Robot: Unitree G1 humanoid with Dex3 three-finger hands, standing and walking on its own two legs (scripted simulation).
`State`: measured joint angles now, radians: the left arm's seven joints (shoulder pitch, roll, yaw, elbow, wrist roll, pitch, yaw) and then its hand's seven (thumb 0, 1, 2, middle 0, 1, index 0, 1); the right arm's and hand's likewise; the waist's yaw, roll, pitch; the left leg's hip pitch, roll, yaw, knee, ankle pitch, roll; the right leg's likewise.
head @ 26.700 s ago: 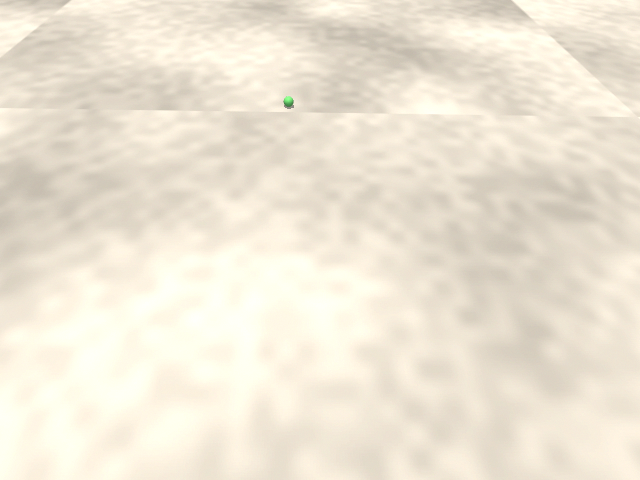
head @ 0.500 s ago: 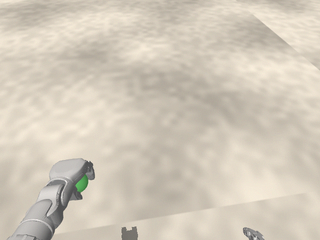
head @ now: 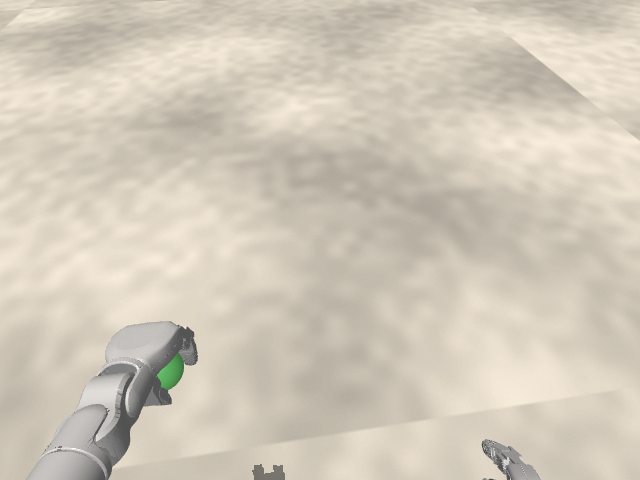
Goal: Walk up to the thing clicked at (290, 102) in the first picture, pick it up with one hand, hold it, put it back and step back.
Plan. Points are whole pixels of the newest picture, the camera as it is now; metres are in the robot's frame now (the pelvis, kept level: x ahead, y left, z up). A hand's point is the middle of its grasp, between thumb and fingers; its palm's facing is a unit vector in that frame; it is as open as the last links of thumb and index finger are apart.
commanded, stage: hold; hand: left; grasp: from above
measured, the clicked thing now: (161, 369) +0.31 +0.22 -0.06
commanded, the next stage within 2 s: crouch in 0.88 s
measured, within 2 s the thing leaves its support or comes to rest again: neither
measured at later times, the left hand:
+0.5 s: hand (151, 376) +0.29 +0.22 -0.02, palm faces -0.45 -0.06 -0.89, open 7.5 cm
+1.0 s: hand (154, 369) +0.29 +0.22 -0.03, palm faces -0.45 -0.06 -0.89, open 7.5 cm
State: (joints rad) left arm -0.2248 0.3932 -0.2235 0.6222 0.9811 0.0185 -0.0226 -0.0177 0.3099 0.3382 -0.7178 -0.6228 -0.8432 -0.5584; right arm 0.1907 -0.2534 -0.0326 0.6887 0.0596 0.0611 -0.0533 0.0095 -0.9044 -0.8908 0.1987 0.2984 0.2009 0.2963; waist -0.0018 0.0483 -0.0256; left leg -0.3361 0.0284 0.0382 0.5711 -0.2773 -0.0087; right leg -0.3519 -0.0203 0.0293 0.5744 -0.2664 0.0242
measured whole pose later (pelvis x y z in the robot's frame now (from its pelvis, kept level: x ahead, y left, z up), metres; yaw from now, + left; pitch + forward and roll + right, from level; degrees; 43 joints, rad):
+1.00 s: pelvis +0.01 +0.00 +0.01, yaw +0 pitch +1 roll +0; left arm -0.22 0.40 -0.22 0.58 0.98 0.02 -0.06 -0.01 0.32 0.34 -0.71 -0.64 -0.84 -0.56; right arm 0.16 -0.25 -0.03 0.69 0.07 0.07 -0.06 0.01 -0.91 -0.89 0.20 0.30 0.20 0.30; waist 0.01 0.05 -0.01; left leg -0.25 0.03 0.04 0.48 -0.25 -0.01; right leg -0.27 -0.02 0.03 0.49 -0.24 0.02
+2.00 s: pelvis -0.06 +0.02 -0.26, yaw -1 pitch +36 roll -5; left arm -0.80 0.53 0.00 1.28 1.18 -0.09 0.31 -0.02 0.31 0.35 -0.71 -0.62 -0.85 -0.57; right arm 0.23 -0.22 -0.03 0.74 -0.05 -0.02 0.01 0.01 -0.90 -0.89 0.20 0.30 0.20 0.30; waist -0.18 0.05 -0.19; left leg -1.83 0.02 -0.04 1.83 -0.64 0.02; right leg -1.79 -0.02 0.00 1.77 -0.61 0.05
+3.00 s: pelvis -0.07 +0.01 -0.42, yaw -5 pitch +35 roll -9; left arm -1.04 0.81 0.11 1.49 1.29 -0.22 0.36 -0.03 0.30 0.33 -0.74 -0.58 -0.89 -0.53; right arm 0.17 -0.26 0.07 0.73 -0.14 -0.04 0.13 0.00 -0.91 -0.89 0.20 0.30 0.20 0.30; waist -0.27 -0.01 -0.03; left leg -2.30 0.01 -0.14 2.37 -0.69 -0.01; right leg -2.23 0.01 -0.05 2.27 -0.67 0.05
